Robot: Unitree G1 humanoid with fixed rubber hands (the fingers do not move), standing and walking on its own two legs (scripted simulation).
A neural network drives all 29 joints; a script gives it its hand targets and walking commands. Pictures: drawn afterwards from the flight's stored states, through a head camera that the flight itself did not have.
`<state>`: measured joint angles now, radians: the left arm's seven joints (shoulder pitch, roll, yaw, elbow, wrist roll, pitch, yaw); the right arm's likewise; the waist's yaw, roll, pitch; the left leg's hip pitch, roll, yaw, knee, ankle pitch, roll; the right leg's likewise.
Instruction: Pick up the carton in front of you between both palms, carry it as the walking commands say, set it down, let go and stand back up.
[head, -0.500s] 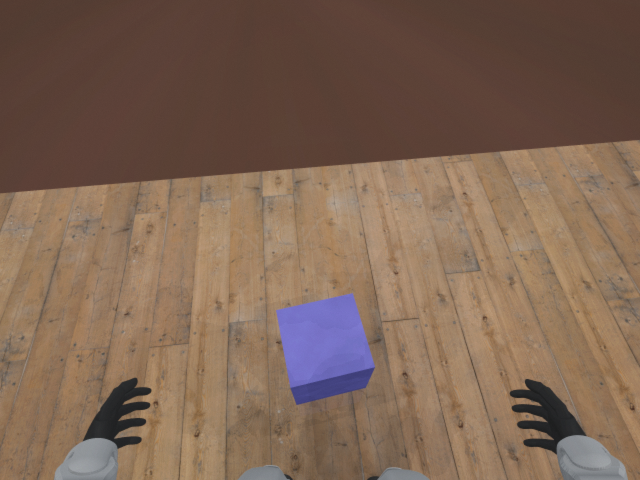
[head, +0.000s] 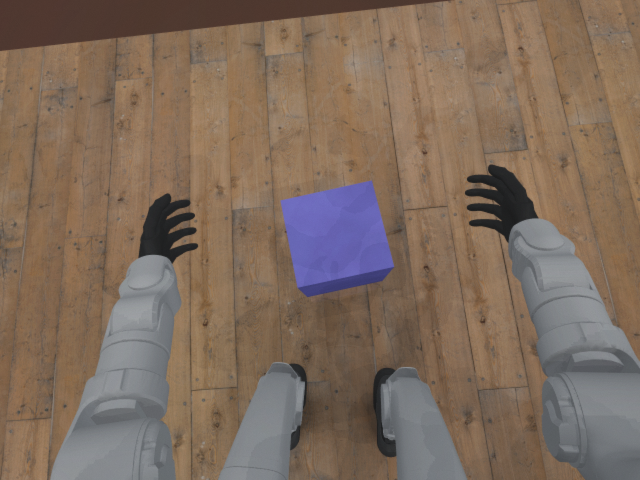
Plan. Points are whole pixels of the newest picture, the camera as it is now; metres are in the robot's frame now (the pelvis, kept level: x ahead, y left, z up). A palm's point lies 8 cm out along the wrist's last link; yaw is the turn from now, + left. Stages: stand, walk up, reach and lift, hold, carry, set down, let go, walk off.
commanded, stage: reach and lift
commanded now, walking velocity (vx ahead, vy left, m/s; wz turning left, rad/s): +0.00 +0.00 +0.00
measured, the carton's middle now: (336, 244) +0.48 +0.03 -0.56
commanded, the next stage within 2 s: none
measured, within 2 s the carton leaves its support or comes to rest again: neither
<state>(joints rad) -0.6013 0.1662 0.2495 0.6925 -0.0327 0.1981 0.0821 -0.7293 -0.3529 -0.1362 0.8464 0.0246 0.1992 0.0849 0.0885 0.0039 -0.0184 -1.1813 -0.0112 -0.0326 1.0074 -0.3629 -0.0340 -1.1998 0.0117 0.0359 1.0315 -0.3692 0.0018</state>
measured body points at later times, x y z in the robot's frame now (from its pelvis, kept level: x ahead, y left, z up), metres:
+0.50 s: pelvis -0.02 -0.02 -0.06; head +0.31 -0.03 +0.24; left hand +0.48 +0.21 -0.17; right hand +0.57 -0.16 -0.18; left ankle +0.04 +0.14 -0.65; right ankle +0.04 -0.12 -0.65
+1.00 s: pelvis -0.05 -0.01 -0.25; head +0.33 -0.01 +0.00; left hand +0.45 +0.23 -0.42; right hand +0.54 -0.15 -0.44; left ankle +0.04 +0.13 -0.65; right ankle +0.04 -0.12 -0.65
